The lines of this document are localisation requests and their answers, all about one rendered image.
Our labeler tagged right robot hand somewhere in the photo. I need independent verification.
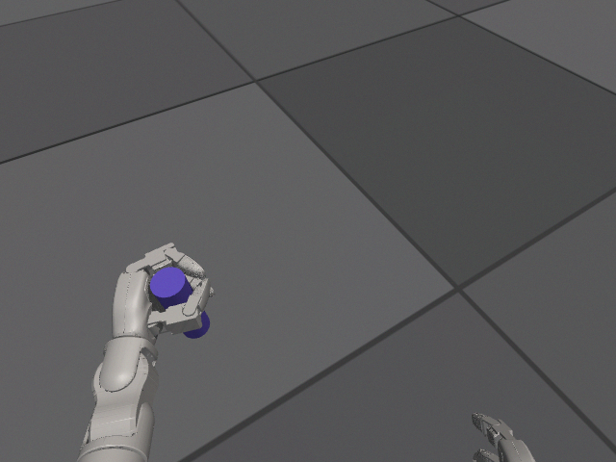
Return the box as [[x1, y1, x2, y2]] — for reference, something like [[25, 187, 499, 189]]
[[472, 413, 535, 462]]

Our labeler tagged left robot hand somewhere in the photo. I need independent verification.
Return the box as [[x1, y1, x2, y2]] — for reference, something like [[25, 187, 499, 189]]
[[112, 243, 215, 346]]

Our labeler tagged can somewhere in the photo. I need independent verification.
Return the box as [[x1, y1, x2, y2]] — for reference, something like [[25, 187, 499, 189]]
[[150, 267, 210, 339]]

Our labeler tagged left robot arm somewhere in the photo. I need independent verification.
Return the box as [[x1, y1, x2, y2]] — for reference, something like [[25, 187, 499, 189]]
[[76, 336, 159, 462]]

